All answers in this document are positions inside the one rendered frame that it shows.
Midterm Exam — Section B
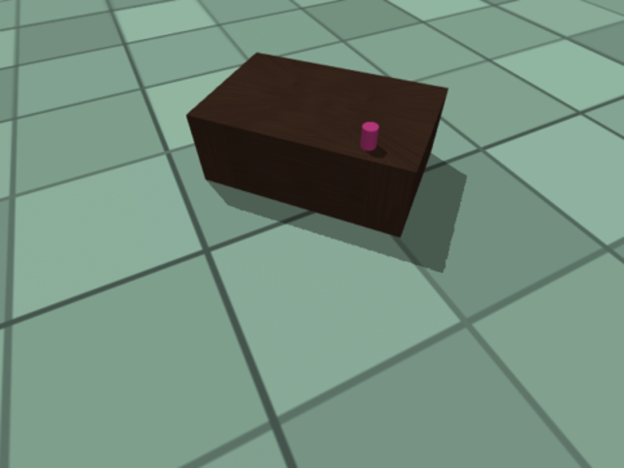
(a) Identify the can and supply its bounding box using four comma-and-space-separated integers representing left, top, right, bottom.
361, 122, 379, 151

